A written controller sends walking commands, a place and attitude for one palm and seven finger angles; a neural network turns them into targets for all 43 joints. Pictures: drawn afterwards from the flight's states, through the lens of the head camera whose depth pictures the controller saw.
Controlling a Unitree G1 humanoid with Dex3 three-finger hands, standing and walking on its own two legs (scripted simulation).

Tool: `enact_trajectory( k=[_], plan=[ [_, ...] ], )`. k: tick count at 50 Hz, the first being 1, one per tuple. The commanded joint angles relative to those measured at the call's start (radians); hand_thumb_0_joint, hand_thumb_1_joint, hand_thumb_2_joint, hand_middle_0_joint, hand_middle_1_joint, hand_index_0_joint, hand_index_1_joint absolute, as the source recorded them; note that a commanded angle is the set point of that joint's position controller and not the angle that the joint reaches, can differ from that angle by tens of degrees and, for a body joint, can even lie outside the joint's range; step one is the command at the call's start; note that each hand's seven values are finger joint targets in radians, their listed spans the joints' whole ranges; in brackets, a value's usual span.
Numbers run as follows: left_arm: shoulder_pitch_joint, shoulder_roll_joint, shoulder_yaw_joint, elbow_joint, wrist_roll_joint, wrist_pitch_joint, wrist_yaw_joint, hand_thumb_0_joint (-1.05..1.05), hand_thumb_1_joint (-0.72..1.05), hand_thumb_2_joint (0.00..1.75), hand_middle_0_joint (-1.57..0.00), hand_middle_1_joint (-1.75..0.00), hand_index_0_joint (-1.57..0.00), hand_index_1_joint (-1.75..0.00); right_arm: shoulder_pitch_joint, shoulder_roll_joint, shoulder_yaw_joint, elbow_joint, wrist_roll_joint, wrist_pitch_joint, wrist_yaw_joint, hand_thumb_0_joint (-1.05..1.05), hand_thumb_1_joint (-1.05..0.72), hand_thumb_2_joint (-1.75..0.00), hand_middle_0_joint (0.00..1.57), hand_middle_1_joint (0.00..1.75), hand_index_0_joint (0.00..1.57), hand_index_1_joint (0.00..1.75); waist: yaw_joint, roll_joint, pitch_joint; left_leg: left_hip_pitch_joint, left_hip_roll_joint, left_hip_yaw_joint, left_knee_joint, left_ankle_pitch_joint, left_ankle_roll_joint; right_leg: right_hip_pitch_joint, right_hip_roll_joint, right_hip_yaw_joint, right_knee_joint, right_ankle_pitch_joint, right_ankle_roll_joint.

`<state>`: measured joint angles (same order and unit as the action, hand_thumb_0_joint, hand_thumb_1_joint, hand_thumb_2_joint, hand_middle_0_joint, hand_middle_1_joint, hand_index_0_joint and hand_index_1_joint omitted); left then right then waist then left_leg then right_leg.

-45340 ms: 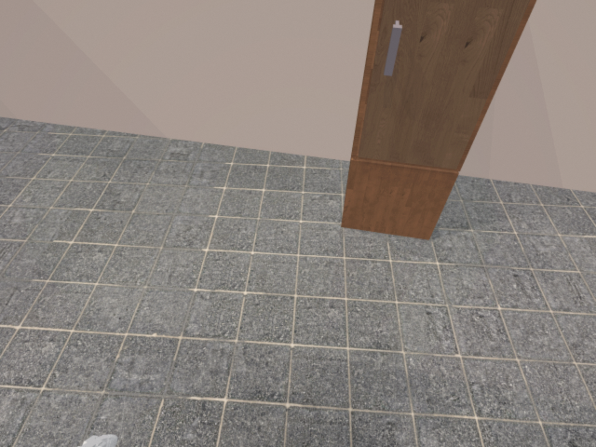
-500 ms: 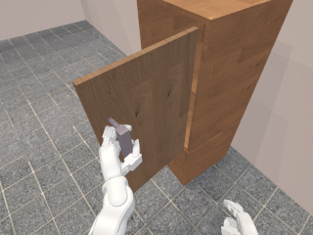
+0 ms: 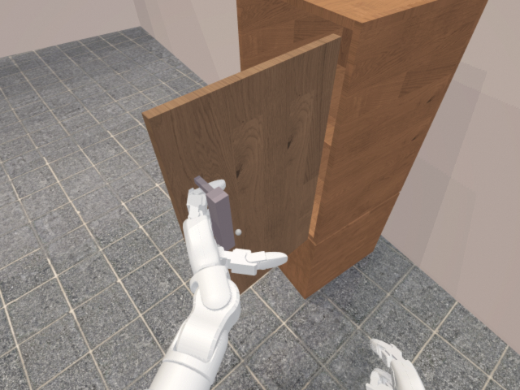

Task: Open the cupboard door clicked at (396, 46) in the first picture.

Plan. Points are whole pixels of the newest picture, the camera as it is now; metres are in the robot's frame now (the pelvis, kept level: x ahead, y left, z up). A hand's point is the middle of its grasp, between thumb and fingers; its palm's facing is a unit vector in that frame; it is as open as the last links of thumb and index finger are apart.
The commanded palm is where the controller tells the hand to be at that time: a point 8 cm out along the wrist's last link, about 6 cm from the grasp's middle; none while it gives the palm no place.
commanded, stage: open thumb and fingers to let go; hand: left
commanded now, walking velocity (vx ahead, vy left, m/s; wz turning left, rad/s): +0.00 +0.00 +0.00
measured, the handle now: (213, 214) +0.36 +0.10 +0.08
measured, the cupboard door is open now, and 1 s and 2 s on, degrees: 97 99 99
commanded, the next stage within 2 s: slide the hand sideways off the handle in 0.14 s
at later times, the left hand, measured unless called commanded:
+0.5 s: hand (231, 249) +0.30 +0.06 +0.09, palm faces -0.12 -0.99 -0.01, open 16.2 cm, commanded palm +0.27 +0.11 +0.08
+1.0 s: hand (204, 279) +0.25 +0.10 +0.08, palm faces -0.03 -1.00 -0.02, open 16.3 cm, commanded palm +0.22 +0.16 +0.08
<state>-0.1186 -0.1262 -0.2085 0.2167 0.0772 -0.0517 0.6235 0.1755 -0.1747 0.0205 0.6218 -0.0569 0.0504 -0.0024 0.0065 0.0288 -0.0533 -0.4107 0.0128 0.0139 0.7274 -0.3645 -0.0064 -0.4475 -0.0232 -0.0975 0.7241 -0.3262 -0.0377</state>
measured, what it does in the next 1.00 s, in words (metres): stands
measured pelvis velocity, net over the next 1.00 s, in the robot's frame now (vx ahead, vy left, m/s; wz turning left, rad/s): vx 0.02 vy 0.00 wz -0.01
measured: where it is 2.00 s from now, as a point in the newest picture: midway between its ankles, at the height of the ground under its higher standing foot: outside the picture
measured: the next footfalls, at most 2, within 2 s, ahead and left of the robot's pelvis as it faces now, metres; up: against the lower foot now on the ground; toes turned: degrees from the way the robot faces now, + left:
none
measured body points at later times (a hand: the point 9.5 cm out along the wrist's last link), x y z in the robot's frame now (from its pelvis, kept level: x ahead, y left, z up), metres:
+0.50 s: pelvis -0.01 +0.01 +0.00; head +0.00 -0.01 +0.45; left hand +0.30 +0.12 +0.09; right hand +0.16 -0.21 -0.10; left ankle +0.01 +0.12 -0.71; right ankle +0.03 -0.10 -0.71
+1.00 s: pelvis +0.02 +0.00 +0.00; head +0.04 -0.01 +0.45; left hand +0.25 +0.15 +0.09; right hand +0.21 -0.21 -0.08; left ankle +0.01 +0.12 -0.71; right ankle +0.03 -0.10 -0.71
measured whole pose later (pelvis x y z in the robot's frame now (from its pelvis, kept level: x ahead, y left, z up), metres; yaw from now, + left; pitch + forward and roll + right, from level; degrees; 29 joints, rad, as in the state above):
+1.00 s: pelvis +0.02 +0.00 +0.00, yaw -1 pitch +4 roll +0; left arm 0.36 0.10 -0.14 -0.21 -0.08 -0.16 0.02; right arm 0.23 -0.21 0.04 0.49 0.00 -0.10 -0.01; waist 0.02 0.04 -0.06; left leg -0.42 0.02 0.02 0.77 -0.42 0.00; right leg -0.46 -0.02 -0.09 0.77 -0.38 -0.03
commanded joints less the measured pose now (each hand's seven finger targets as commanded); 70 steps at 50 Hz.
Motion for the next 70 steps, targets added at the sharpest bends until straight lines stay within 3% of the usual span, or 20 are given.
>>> enact_trajectory(
  k=[1,6,12,13,14,15,17,19,20,22,25,28,33,35,38,44,52,63,65,70],
  plan=[
    [-0.315,-0.076,-0.008,-0.204,0.021,-0.061,0.007,0.00,-0.50,0.30,-0.19,-0.55,-0.19,-0.55,-0.127,-0.090,-0.034,-0.165,0.006,-0.051,-0.007,0.00,-0.90,-0.90,0.20,0.30,0.20,0.30,-0.003,-0.103,-0.210,0.026,-0.020,-0.021,-0.101,0.118,0.015,0.102,0.007,0.052,-0.147,0.037,0.001],
    [-0.352,-0.084,-0.009,-0.177,0.019,-0.056,0.020,0.00,-0.50,0.30,-0.15,-0.30,-0.15,-0.30,-0.135,-0.087,-0.031,-0.157,0.007,-0.052,-0.005,0.00,-0.90,-0.90,0.20,0.30,0.20,0.30,-0.010,-0.112,-0.187,0.016,-0.022,-0.020,-0.104,0.073,0.015,0.079,0.008,0.051,-0.158,-0.018,0.003],
    [-0.379,-0.089,-0.012,-0.170,0.023,-0.057,0.027,0.00,-0.50,0.30,-0.15,-0.30,-0.15,-0.30,-0.138,-0.088,-0.032,-0.152,0.007,-0.056,-0.004,0.00,-0.90,-0.90,0.20,0.30,0.20,0.30,-0.010,-0.109,-0.197,0.010,-0.024,-0.022,-0.099,0.062,0.015,0.066,0.009,0.052,-0.151,-0.032,0.002],
    [-0.363,-0.020,-0.208,-0.148,0.109,-0.103,-0.178,0.00,-0.50,0.30,-0.15,-0.30,-0.15,-0.30,-0.056,-0.117,-0.028,-0.116,0.009,-0.051,-0.008,0.00,-0.90,-0.90,0.20,0.30,0.20,0.30,-0.095,-0.184,-0.113,0.023,-0.020,-0.031,-0.093,0.078,0.031,0.018,0.008,0.072,-0.138,0.053,0.004],
    [-0.438,0.058,-0.133,-0.228,0.072,-0.154,-0.289,0.00,-0.50,0.30,-0.15,-0.30,-0.15,-0.30,-0.044,-0.119,-0.034,-0.154,0.020,-0.057,-0.019,0.00,-0.90,-0.90,0.20,0.30,0.20,0.30,-0.066,-0.113,-0.203,0.037,-0.025,-0.025,-0.088,0.095,0.035,0.050,0.002,0.075,-0.121,0.090,-0.001],
    [-0.421,0.085,-0.129,-0.256,0.053,-0.186,-0.374,0.00,-0.50,0.30,-0.15,-0.30,-0.15,-0.30,-0.044,-0.117,-0.035,-0.167,0.026,-0.064,-0.028,0.00,-0.90,-0.90,0.20,0.30,0.20,0.30,-0.052,-0.070,-0.251,0.065,-0.026,-0.022,-0.085,0.115,0.037,0.079,0.001,0.080,-0.109,0.123,-0.005],
    [-0.376,0.069,-0.160,-0.249,-0.012,-0.216,-0.533,0.00,-0.50,0.30,-0.15,-0.30,-0.15,-0.30,-0.033,-0.119,-0.025,-0.193,0.046,-0.088,-0.036,0.00,-0.90,-0.90,0.20,0.30,0.20,0.30,-0.060,-0.054,-0.243,0.081,-0.027,-0.029,-0.087,0.117,0.037,0.081,0.006,0.068,-0.098,0.146,-0.005],
    [-0.369,0.057,-0.123,-0.221,-0.128,-0.196,-0.621,0.00,-0.50,0.30,-0.15,-0.30,-0.15,-0.30,-0.049,-0.118,-0.010,-0.215,0.073,-0.112,-0.044,0.00,-0.90,-0.90,0.20,0.30,0.20,0.30,-0.058,-0.041,-0.187,0.066,-0.026,-0.042,-0.103,0.056,0.030,0.059,0.016,0.057,-0.116,0.076,-0.003],
    [-0.355,0.054,-0.089,-0.212,-0.174,-0.180,-0.628,0.00,-0.50,0.30,-0.15,-0.30,-0.15,-0.30,-0.056,-0.121,-0.007,-0.220,0.078,-0.123,-0.047,0.00,-0.90,-0.90,0.20,0.30,0.20,0.30,-0.051,-0.069,-0.169,0.051,-0.026,-0.048,-0.114,0.015,0.026,0.056,0.020,0.052,-0.129,0.025,0.002],
    [-0.297,0.071,-0.028,-0.212,-0.211,-0.158,-0.607,0.00,-0.50,0.30,-0.15,-0.30,-0.15,-0.30,-0.062,-0.126,-0.007,-0.226,0.082,-0.144,-0.044,0.00,-0.90,-0.90,0.20,0.30,0.20,0.30,-0.028,-0.103,-0.156,0.034,-0.028,-0.047,-0.128,-0.006,0.022,0.065,0.019,0.052,-0.145,-0.017,0.008],
    [-0.170,0.102,0.014,-0.275,-0.186,-0.157,-0.558,0.00,-0.50,0.30,-0.15,-0.30,-0.15,-0.30,-0.053,-0.124,-0.013,-0.240,0.074,-0.167,-0.021,0.00,-0.90,-0.90,0.20,0.30,0.20,0.30,0.012,-0.100,-0.180,0.044,-0.021,-0.044,-0.140,0.062,0.016,0.097,0.019,0.040,-0.121,0.044,0.004],
    [-0.057,0.115,-0.001,-0.330,-0.136,-0.165,-0.532,0.00,-0.50,0.30,-0.15,-0.30,-0.15,-0.30,-0.038,-0.127,-0.020,-0.255,0.069,-0.171,0.002,0.00,-0.90,-0.90,0.20,0.30,0.20,0.30,0.015,-0.109,-0.168,0.039,-0.013,-0.032,-0.134,0.105,0.017,0.102,0.019,0.040,-0.109,0.088,0.005],
    [0.057,0.177,0.028,-0.434,-0.102,-0.160,-0.526,0.00,-0.50,0.30,-0.15,-0.30,-0.15,-0.30,-0.038,-0.129,-0.018,-0.280,0.063,-0.167,0.008,0.00,-0.90,-0.90,0.20,0.30,0.20,0.30,0.020,-0.101,-0.143,0.013,-0.013,-0.019,-0.124,0.104,0.021,0.113,0.017,0.054,-0.107,0.102,0.004],
    [0.066,0.187,0.035,-0.497,-0.103,-0.159,-0.529,0.00,-0.50,0.30,-0.15,-0.30,-0.15,-0.30,-0.048,-0.123,-0.016,-0.290,0.063,-0.169,0.005,0.00,-0.90,-0.90,0.20,0.30,0.20,0.30,0.016,-0.058,-0.149,0.018,-0.018,-0.010,-0.117,0.091,0.023,0.111,0.016,0.065,-0.109,0.093,0.006],
    [0.181,0.226,0.090,-0.542,-0.128,-0.155,-0.543,0.00,-0.50,0.30,-0.15,-0.30,-0.15,-0.30,-0.043,-0.122,-0.015,-0.292,0.065,-0.171,-0.002,0.00,-0.90,-0.90,0.20,0.30,0.20,0.30,0.025,-0.077,-0.160,0.013,-0.019,-0.006,-0.107,0.123,0.022,0.141,0.018,0.065,-0.111,0.134,0.007],
    [0.287,0.210,0.061,-0.649,-0.153,-0.179,-0.587,0.00,-0.50,0.30,-0.15,-0.30,-0.15,-0.30,-0.024,-0.125,-0.018,-0.300,0.066,-0.202,-0.010,0.00,-0.90,-0.90,0.20,0.30,0.20,0.30,-0.005,-0.062,-0.145,0.011,-0.021,-0.014,-0.070,0.157,0.024,0.107,0.019,0.060,-0.083,0.195,0.015],
    [0.455,0.276,0.138,-0.712,-0.185,-0.190,-0.656,0.00,-0.50,0.30,-0.15,-0.30,-0.15,-0.30,0.002,-0.133,-0.024,-0.312,0.070,-0.225,-0.020,0.00,-0.90,-0.90,0.20,0.30,0.20,0.30,0.001,-0.067,-0.175,-0.022,-0.028,-0.014,-0.028,0.199,0.024,0.112,0.016,0.064,-0.048,0.272,0.023],
    [0.598,0.343,0.236,-0.748,-0.247,-0.232,-0.731,0.00,-0.50,0.30,-0.15,-0.30,-0.15,-0.30,0.017,-0.145,-0.032,-0.315,0.078,-0.264,-0.036,0.00,-0.90,-0.90,0.20,0.30,0.20,0.30,0.001,-0.076,-0.158,-0.092,-0.031,-0.022,0.020,0.172,0.024,0.091,0.012,0.082,-0.035,0.237,0.029],
    [0.630,0.335,0.228,-0.777,-0.257,-0.243,-0.745,0.00,-0.50,0.30,-0.15,-0.30,-0.15,-0.30,0.023,-0.143,-0.033,-0.317,0.081,-0.276,-0.035,0.00,-0.90,-0.90,0.20,0.30,0.20,0.30,0.001,-0.035,-0.176,-0.080,-0.031,-0.023,0.023,0.186,0.023,0.084,0.012,0.070,-0.021,0.253,0.028],
    [0.679,0.375,0.282,-0.755,-0.278,-0.246,-0.765,0.00,-0.50,0.30,-0.15,-0.30,-0.15,-0.30,0.018,-0.146,-0.038,-0.312,0.086,-0.286,-0.042,0.00,-0.90,-0.90,0.20,0.30,0.20,0.30,0.001,-0.071,-0.136,-0.128,-0.030,-0.029,0.035,0.132,0.022,0.054,0.011,0.080,-0.032,0.159,0.030]
  ],
)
